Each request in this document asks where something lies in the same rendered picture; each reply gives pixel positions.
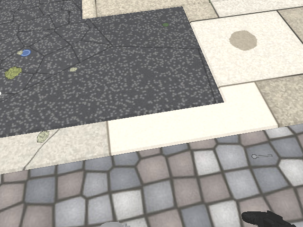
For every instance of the right robot hand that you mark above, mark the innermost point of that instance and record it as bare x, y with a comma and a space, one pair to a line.
265, 219

